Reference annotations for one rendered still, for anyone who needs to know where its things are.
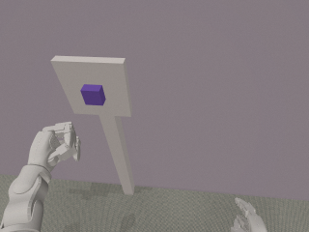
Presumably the button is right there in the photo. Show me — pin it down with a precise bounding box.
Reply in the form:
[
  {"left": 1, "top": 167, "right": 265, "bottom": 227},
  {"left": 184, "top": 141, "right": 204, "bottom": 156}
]
[{"left": 80, "top": 84, "right": 106, "bottom": 106}]

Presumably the robot left hand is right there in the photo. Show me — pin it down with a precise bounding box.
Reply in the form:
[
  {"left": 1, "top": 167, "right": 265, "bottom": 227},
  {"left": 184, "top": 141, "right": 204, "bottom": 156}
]
[{"left": 27, "top": 122, "right": 81, "bottom": 173}]

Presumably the robot right hand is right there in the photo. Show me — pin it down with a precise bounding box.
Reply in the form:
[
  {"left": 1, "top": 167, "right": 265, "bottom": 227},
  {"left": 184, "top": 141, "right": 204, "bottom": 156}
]
[{"left": 231, "top": 197, "right": 267, "bottom": 232}]

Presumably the robot left forearm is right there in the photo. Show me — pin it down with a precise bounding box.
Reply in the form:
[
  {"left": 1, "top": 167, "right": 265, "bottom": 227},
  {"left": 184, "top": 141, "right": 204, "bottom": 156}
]
[{"left": 0, "top": 164, "right": 52, "bottom": 232}]

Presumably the panel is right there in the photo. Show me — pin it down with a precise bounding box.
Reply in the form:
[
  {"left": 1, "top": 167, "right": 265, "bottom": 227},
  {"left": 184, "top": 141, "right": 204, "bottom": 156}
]
[{"left": 50, "top": 55, "right": 135, "bottom": 195}]

